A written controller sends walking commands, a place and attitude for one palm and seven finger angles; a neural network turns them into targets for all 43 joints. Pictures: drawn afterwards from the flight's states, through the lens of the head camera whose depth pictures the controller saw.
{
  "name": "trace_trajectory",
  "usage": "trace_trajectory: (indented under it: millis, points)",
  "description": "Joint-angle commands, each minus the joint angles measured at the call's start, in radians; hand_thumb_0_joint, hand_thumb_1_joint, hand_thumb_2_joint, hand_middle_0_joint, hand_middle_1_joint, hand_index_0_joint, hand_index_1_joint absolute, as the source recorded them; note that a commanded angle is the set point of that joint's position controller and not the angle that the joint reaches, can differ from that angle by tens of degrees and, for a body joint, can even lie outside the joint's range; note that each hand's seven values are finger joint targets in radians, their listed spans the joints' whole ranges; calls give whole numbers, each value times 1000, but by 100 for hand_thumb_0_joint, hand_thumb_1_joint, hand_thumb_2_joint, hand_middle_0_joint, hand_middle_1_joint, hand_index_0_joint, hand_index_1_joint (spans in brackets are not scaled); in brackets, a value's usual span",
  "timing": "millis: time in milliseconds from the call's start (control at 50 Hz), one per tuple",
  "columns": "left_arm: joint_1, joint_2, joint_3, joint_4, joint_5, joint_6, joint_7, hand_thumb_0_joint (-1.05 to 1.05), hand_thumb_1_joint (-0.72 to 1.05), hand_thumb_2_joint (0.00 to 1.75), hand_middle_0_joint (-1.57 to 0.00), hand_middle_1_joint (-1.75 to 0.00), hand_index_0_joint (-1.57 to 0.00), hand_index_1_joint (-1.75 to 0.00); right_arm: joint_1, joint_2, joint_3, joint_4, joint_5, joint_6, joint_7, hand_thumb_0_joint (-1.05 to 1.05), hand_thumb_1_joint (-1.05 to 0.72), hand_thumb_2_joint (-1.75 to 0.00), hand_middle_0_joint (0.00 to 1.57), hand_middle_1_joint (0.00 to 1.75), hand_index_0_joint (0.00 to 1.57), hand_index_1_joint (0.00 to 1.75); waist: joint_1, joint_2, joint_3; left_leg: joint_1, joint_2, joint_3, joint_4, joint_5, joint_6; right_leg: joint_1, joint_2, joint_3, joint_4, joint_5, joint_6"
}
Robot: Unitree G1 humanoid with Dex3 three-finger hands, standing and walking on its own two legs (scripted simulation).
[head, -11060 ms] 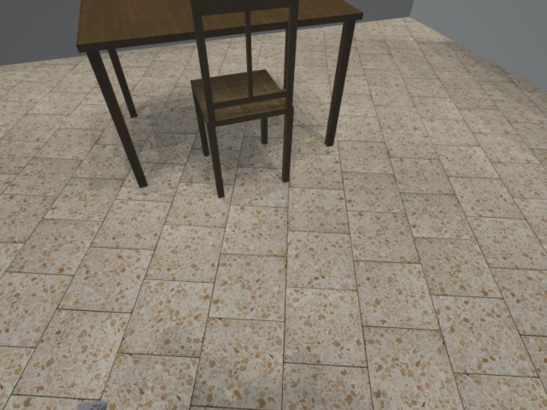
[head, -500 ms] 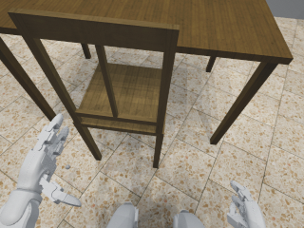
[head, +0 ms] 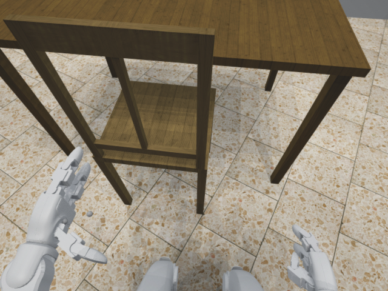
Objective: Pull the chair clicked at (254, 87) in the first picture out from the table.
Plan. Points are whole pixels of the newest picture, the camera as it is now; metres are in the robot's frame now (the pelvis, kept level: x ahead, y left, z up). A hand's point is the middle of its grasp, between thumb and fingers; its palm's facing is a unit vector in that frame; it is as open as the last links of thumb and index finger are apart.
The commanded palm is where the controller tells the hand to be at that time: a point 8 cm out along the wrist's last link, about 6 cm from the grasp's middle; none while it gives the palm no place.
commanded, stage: aim the fingers beside a spindle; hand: left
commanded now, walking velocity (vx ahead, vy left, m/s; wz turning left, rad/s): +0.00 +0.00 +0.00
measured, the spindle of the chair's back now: (133, 110) +0.52 +0.19 +0.03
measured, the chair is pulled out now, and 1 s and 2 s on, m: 0.00 0.00 0.00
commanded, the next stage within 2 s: push the fingers through the gap in 1.94 s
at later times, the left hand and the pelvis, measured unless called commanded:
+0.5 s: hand (98, 195) +0.29 +0.21 +0.04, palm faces -0.06 -1.00 -0.05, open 16.9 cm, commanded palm +0.27 +0.26 +0.04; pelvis +0.00 +0.01 -0.01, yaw -1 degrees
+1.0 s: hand (114, 181) +0.33 +0.19 +0.02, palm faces -0.08 -1.00 -0.04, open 17.0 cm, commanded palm +0.32 +0.25 +0.02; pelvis -0.01 +0.02 -0.02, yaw -1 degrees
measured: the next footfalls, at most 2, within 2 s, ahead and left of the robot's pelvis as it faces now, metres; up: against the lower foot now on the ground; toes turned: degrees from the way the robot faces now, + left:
none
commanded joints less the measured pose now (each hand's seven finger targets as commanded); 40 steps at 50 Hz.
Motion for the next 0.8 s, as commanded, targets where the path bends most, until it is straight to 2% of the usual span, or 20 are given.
trace_trajectory:
  millis: [0, 40, 60, 80, 100, 140, 160, 220, 320, 360, 400, 440, 520, 540, 580, 620, 680, 720, 740, 780]
  points:
    - [-164, 157, 84, -150, -20, -73, -8, 0, -50, 30, -6, -8, -6, -8, -32, -140, -55, -128, 7, -63, -19, 0, -90, -90, 20, 30, 20, 30, -29, -29, -207, 121, -37, -19, -143, 131, 23, 106, 16, 109, -213, 93, 23]
    - [-200, 152, 74, -139, -21, -77, -15, 0, -50, 30, -6, -8, -6, -8, -27, -141, -53, -125, 6, -70, -22, 0, -90, -90, 20, 30, 20, 30, -31, -16, -225, 121, -37, -16, -133, 138, 25, 107, 13, 115, -209, 100, 23]
    - [-206, 190, 116, -127, -23, -77, -15, 0, -50, 30, -6, -8, -6, -8, -25, -144, -56, -119, 5, -70, -23, 0, -90, -90, 20, 30, 20, 30, -21, -13, -236, 116, -35, -17, -133, 144, 22, 119, 13, 116, -204, 106, 21]
    - [-213, 185, 110, -115, -23, -76, -20, 0, -50, 30, -6, -8, -6, -8, -24, -146, -54, -120, 5, -70, -23, 0, -90, -90, 20, 30, 20, 30, -21, -26, -245, 114, -36, -17, -130, 156, 23, 126, 13, 119, -200, 122, 21]
    - [-215, 180, 108, -116, -21, -77, -24, 0, -50, 30, -6, -8, -6, -8, -23, -145, -55, -121, 6, -70, -23, 0, -90, -90, 20, 30, 20, 30, -15, -8, -266, 124, -37, -13, -128, 174, 24, 134, 12, 119, -193, 147, 20]
    - [-225, 157, 82, -109, -23, -70, -26, 0, -50, 30, -6, -8, -6, -8, -18, -145, -55, -124, 5, -71, -19, 0, -90, -90, 20, 30, 20, 30, -19, -10, -277, 132, -38, -16, -133, 185, 24, 133, 13, 107, -186, 165, 21]
    - [-236, 183, 110, -90, -23, -66, -24, 0, -50, 30, -6, -8, -6, -8, -16, -148, -57, -115, 6, -69, -21, 0, -90, -90, 20, 30, 20, 30, -19, -12, -274, 131, -35, -17, -129, 188, 24, 129, 14, 109, -186, 172, 21]
    - [-239, 189, 118, -87, -16, -63, -17, 0, -50, 30, -6, -8, -6, -8, -11, -151, -59, -120, 2, -66, -15, 0, -90, -90, 20, 30, 20, 30, -9, -7, -303, 139, -36, -18, -133, 218, 23, 137, 17, 98, -167, 205, 18]
    - [-226, 168, 108, -69, -12, -68, -13, 0, -50, 30, -6, -8, -6, -8, -7, -151, -65, -121, -2, -59, -5, 0, -90, -90, 20, 30, 20, 30, -8, 5, -317, 156, -35, -18, -134, 257, 22, 121, 21, 77, -145, 253, 16]
    - [-247, 148, 86, -65, -12, -73, -10, 0, -50, 30, -6, -8, -6, -8, -5, -151, -64, -118, -3, -56, 1, 0, -90, -90, 20, 30, 20, 30, -19, -4, -296, 152, -35, -19, -134, 241, 20, 101, 20, 71, -144, 244, 18]
    - [-267, 165, 106, -53, -9, -80, -7, 0, -50, 30, -6, -8, -6, -8, -3, -155, -66, -113, -5, -52, 2, 0, -90, -90, 20, 30, 20, 30, -18, -10, -304, 138, -34, -17, -127, 231, 19, 93, 20, 74, -138, 233, 17]
    - [-293, 155, 91, -55, -7, -90, -6, 0, -50, 30, -6, -8, -6, -8, -5, -155, -65, -114, -6, -54, 3, 0, -90, -90, 20, 30, 20, 30, -20, 2, -299, 141, -33, -23, -127, 227, 18, 69, 22, 66, -126, 221, 14]
    - [-339, 135, 55, -77, 3, -102, 1, 0, -50, 30, -6, -8, -6, -8, -1, -160, -66, -114, -10, -56, 6, 0, -90, -90, 20, 30, 20, 30, -32, 11, -331, 165, -29, -33, -120, 226, 19, 32, 25, 53, -108, 205, 11]
    - [-328, 146, 70, -57, 5, -100, 4, 0, -50, 30, -6, -8, -6, -8, 4, -161, -68, -111, -9, -54, 6, 0, -90, -90, 20, 30, 20, 30, -23, 1, -337, 164, -28, -34, -124, 224, 15, 32, 23, 51, -107, 202, 11]
    - [-350, 123, 39, -54, 13, -96, 6, 0, -50, 30, -6, -8, -6, -8, -1, -159, -65, -111, -10, -50, 8, 0, -90, -90, 20, 30, 20, 30, -28, 29, -329, 167, -29, -36, -122, 223, 14, 12, 21, 50, -102, 199, 10]
    - [-380, 144, 57, -39, 21, -96, 18, 0, -50, 30, -6, -8, -6, -8, 2, -164, -65, -105, -11, -45, 8, 0, -90, -90, 20, 30, 20, 30, -31, 17, -328, 157, -26, -42, -122, 202, 13, -6, 26, 45, -96, 174, 8]
    - [-424, 127, 42, -35, 29, -94, 27, 0, -50, 30, -6, -8, -6, -8, -2, -157, -63, -105, -12, -38, 11, 0, -90, -90, 20, 30, 20, 30, -28, 24, -351, 164, -28, -40, -118, 211, 11, -1, 22, 45, -90, 185, 7]
    - [-426, 153, 69, 0, 32, -91, 31, 0, -50, 30, -6, -8, -6, -8, 2, -163, -63, -102, -13, -33, 10, 0, -90, -90, 20, 30, 20, 30, -26, 5, -355, 150, -27, -41, -113, 205, 13, -5, 26, 46, -88, 179, 5]
    - [-440, 146, 64, 8, 32, -92, 32, 0, -50, 30, -6, -8, -6, -8, -3, -159, -62, -102, -14, -30, 11, 0, -90, -90, 20, 30, 20, 30, -23, 14, -353, 145, -29, -38, -114, 198, 11, -5, 23, 49, -88, 175, 6]
    - [-474, 131, 45, 38, 36, -91, 31, 0, -50, 30, -6, -8, -6, -8, -4, -158, -61, -98, -12, -24, 12, 0, -90, -90, 20, 30, 20, 30, -33, 7, -335, 132, -27, -36, -110, 169, 11, -21, 23, 51, -92, 153, 7]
